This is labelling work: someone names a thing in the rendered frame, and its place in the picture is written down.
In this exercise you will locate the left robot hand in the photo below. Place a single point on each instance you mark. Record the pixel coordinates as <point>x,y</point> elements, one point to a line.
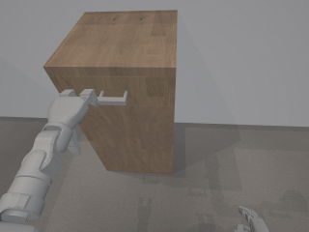
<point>69,109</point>

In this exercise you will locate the cabinet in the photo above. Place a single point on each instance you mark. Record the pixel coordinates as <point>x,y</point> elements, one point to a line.
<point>137,138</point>

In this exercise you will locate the right robot hand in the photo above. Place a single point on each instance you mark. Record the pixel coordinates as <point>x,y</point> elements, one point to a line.
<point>256,223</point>

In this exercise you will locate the robot left upper arm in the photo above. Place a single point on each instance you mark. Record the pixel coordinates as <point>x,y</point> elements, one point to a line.
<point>16,227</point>

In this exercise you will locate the left robot forearm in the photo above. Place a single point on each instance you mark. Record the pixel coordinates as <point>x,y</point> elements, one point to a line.
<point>24,199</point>

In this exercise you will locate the drawer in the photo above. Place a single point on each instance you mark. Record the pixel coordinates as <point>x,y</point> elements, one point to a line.
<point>141,90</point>

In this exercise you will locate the handle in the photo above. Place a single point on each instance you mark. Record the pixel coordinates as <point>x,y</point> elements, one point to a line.
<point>112,100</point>

